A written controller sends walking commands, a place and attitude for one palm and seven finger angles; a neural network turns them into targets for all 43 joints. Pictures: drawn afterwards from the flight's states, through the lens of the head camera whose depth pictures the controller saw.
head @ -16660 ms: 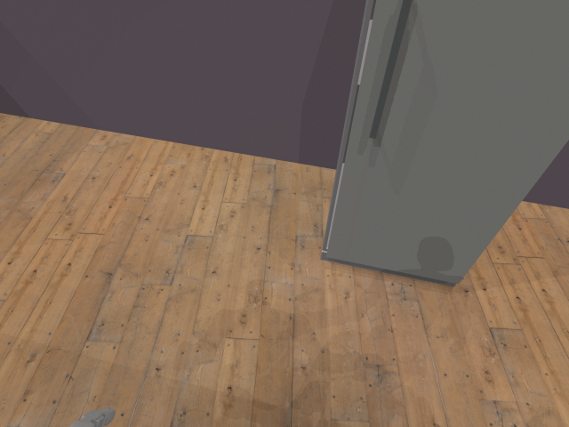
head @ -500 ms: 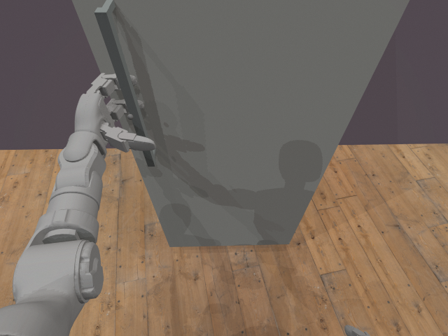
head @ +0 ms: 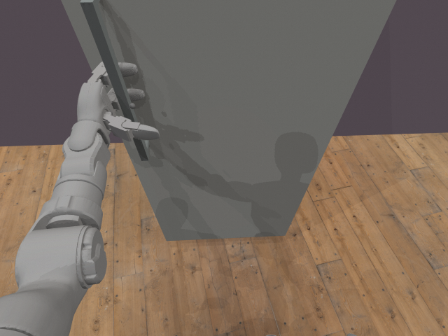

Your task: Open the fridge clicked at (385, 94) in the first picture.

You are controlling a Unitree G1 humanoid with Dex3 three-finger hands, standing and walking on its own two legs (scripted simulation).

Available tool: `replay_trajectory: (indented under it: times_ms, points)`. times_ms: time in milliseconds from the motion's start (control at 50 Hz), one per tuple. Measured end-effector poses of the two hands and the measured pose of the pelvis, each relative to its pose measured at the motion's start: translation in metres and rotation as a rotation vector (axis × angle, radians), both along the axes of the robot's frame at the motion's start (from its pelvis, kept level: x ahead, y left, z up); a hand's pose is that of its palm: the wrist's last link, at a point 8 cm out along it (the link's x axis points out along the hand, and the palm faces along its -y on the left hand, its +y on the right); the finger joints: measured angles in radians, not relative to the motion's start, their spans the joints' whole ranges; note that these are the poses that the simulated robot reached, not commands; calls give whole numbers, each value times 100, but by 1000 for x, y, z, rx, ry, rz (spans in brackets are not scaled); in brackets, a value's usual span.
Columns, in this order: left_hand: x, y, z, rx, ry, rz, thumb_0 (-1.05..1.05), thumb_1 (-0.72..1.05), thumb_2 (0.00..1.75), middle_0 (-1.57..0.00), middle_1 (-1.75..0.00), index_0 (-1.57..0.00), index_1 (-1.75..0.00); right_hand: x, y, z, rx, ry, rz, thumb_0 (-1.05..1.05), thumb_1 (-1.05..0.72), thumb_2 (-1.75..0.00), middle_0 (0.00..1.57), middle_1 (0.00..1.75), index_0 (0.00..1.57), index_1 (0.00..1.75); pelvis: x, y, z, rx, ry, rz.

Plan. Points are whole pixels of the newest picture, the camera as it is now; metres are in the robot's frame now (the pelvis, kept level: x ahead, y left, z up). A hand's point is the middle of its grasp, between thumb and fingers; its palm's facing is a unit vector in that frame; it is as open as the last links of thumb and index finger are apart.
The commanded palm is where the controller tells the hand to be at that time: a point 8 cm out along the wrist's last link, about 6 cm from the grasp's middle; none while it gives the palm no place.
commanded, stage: slide the fingers in behind the handle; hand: left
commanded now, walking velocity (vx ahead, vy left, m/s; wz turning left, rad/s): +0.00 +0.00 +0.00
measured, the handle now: (126, 94) +0.53 +0.18 +0.14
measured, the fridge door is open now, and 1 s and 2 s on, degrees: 0 0 0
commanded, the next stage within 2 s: grip the handle and tug to test in 0.26 s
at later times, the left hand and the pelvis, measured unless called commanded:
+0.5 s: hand (134, 106) +0.48 +0.15 +0.15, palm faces +0.01 -1.00 -0.01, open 13.6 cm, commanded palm +0.44 +0.20 +0.15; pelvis +0.01 +0.00 +0.00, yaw +0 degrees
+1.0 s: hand (131, 106) +0.47 +0.15 +0.15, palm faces +0.02 -1.00 +0.00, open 6.3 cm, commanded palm +0.44 +0.20 +0.15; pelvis +0.01 +0.00 +0.00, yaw +0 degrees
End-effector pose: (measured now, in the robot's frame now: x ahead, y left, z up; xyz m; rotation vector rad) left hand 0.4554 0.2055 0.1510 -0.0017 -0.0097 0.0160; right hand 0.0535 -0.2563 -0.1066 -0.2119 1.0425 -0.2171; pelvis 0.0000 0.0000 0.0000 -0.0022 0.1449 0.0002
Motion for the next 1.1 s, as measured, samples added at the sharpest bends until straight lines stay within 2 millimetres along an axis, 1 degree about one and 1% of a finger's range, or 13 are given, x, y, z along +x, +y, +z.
replay_trajectory:
  times_ms: [80, 180, 400, 500, 640, 1000, 1100]
  points:
    - [-1, -1, 2, 24, -5, -17, -1, -50, 30, -30, -121, -30, -120, -5, 0, -1, 6, 11, -6, 1, -91, -90, 20, 30, 20, 30, 2, 1, 0, -1, 3, -1]
    - [-2, -4, 1, -3, 2, -11, -1, -50, 30, -29, -121, -29, -120, -6, 1, -3, 13, 22, -6, 1, -91, -90, 20, 30, 20, 30, 3, 1, 0, -2, -2, 2]
    - [-1, -4, 0, 10, 3, -8, -1, -50, 31, -29, -120, -29, -120, 5, 1, -1, 11, 1, 6, 1, -91, -90, 20, 30, 20, 30, 5, 0, 1, -2, -2, 2]
    - [-1, -4, 0, 8, 2, -8, -1, -44, 33, -30, -121, -30, -121, 11, 1, 0, 10, -8, 12, 1, -91, -90, 20, 30, 20, 30, 6, 1, 1, -2, 0, 2]
    - [-2, -4, 0, 4, -3, -2, -1, -21, 43, -32, -124, -31, -124, 17, 2, 1, 16, -20, 13, 1, -91, -90, 20, 30, 20, 30, 9, 1, 1, -2, -4, 0]
    - [-6, 0, 3, 6, -1, 1, 1, 60, 77, -39, -135, -38, -135, 30, 5, 3, 19, -35, 23, 1, -91, -90, 20, 30, 20, 30, 13, 2, 3, -4, -16, 3]
    - [-4, 0, 3, 4, 3, -2, 1, 77, 85, -41, -137, -40, -137, 31, 6, 3, 15, -33, 28, 1, -91, -90, 20, 30, 20, 30, 13, 3, 3, -4, -14, 6]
